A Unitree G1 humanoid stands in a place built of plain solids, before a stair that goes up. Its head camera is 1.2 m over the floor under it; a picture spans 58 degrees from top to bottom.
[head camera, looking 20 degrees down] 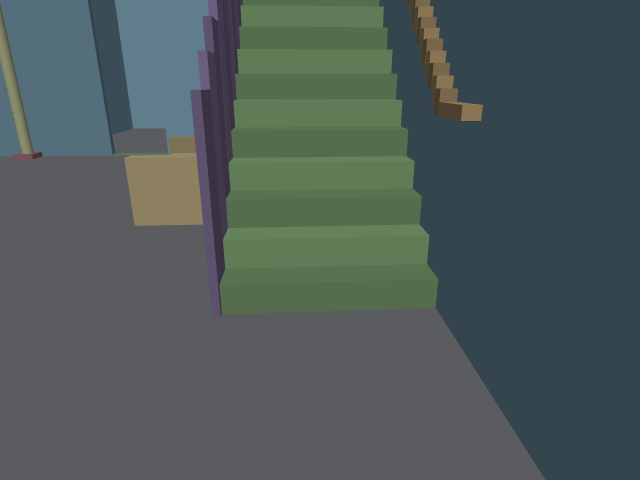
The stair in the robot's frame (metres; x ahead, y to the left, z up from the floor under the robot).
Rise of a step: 0.18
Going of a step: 0.21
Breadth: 1.20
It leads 3 degrees to the left of straight ahead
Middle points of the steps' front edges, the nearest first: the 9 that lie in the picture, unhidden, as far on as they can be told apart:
2.13 -0.06 0.18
2.35 -0.04 0.36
2.56 -0.03 0.54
2.78 -0.02 0.72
2.99 -0.01 0.90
3.20 0.01 1.08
3.42 0.02 1.26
3.63 0.03 1.44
3.84 0.05 1.62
